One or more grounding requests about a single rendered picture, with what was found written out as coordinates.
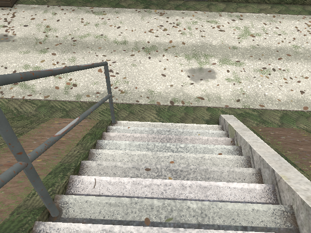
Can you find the stairs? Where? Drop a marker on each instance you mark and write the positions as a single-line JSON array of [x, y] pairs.
[[165, 177]]

